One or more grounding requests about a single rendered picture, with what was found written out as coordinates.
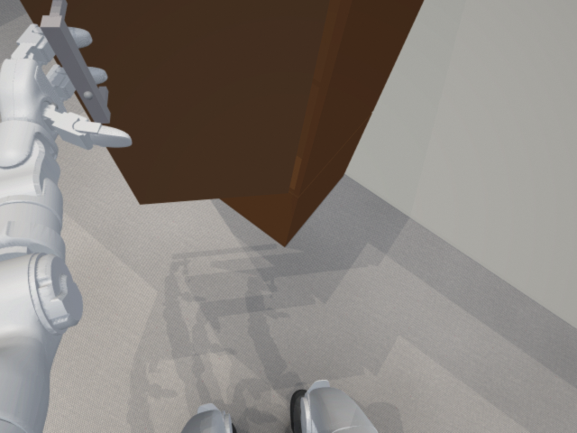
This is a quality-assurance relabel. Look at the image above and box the left robot shin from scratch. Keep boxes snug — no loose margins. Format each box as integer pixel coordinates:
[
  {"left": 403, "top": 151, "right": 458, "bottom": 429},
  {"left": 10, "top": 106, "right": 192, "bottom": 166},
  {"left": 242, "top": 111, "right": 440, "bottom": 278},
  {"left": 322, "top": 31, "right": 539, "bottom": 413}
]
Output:
[{"left": 197, "top": 403, "right": 221, "bottom": 414}]

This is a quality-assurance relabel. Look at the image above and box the robot left forearm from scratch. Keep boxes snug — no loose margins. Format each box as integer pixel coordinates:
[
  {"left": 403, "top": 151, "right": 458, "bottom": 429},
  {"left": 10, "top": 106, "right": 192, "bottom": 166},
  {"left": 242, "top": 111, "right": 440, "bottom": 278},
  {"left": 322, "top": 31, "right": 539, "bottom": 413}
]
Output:
[{"left": 0, "top": 120, "right": 66, "bottom": 262}]

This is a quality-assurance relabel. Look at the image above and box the right robot thigh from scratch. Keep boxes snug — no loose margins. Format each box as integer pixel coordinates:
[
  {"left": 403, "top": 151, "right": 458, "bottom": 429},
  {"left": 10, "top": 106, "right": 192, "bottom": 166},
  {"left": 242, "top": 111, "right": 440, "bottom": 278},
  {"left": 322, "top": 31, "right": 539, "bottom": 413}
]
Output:
[{"left": 300, "top": 387, "right": 378, "bottom": 433}]

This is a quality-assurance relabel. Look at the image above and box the handle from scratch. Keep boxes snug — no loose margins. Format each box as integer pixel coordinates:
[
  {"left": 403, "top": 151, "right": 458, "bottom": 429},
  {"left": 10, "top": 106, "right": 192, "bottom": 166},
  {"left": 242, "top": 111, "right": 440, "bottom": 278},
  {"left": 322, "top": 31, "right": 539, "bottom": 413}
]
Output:
[{"left": 40, "top": 0, "right": 111, "bottom": 124}]

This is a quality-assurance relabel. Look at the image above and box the robot left upper arm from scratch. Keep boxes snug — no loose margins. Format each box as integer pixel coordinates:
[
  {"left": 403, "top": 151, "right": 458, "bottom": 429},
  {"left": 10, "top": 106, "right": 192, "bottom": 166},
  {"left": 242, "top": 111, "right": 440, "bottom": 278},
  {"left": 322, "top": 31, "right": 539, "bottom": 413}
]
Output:
[{"left": 0, "top": 253, "right": 83, "bottom": 433}]

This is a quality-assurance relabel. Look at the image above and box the cupboard door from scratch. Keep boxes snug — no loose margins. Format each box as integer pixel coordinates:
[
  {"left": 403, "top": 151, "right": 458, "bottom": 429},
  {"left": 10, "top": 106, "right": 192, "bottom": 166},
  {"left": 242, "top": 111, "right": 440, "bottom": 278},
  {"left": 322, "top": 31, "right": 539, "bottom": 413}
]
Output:
[{"left": 20, "top": 0, "right": 330, "bottom": 205}]

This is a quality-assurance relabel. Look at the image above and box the robot left hand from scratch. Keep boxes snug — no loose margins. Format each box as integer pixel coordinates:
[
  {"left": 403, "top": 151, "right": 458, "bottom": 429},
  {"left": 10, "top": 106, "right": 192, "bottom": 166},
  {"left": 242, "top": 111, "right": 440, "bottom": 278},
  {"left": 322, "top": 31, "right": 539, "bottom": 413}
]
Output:
[{"left": 0, "top": 23, "right": 132, "bottom": 150}]

